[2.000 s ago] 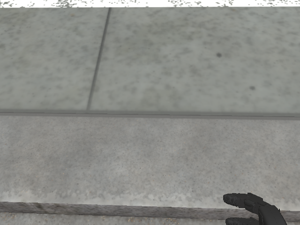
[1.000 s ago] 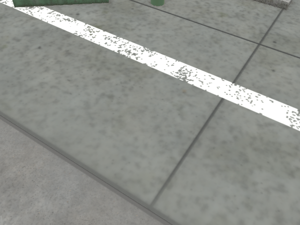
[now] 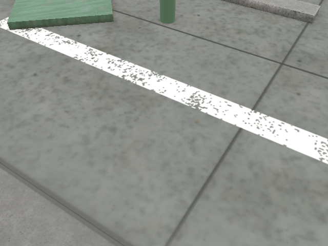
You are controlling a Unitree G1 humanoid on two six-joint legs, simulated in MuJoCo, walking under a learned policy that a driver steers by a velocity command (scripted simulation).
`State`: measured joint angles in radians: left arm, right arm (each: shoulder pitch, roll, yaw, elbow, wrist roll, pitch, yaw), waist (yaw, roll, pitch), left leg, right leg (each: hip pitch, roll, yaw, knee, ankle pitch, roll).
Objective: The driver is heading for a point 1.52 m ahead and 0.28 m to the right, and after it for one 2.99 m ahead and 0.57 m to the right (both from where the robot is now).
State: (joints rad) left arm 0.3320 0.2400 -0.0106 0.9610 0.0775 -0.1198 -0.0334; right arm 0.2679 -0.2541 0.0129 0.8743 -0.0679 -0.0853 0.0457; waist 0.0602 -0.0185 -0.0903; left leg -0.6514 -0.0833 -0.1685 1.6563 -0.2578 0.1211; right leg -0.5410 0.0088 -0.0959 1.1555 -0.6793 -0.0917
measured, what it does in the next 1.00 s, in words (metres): climbs: left foot, then right foot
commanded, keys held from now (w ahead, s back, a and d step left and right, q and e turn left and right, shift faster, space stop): w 1.00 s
